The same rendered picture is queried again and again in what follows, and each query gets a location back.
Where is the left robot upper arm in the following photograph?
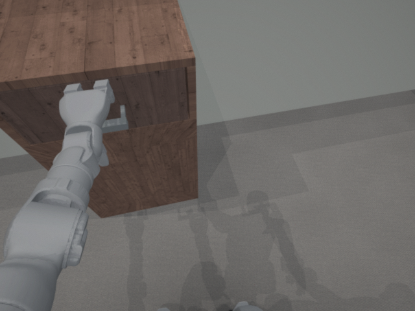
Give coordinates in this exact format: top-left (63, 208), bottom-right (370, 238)
top-left (0, 202), bottom-right (89, 311)

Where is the drawer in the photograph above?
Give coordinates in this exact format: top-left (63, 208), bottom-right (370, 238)
top-left (0, 67), bottom-right (188, 144)

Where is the cabinet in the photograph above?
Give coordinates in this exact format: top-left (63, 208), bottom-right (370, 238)
top-left (0, 0), bottom-right (198, 218)

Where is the handle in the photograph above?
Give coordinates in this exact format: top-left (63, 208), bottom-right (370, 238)
top-left (101, 105), bottom-right (128, 133)

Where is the robot left forearm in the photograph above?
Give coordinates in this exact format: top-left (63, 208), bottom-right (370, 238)
top-left (3, 121), bottom-right (102, 259)

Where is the robot left hand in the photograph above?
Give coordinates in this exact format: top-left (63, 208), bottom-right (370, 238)
top-left (59, 79), bottom-right (115, 167)

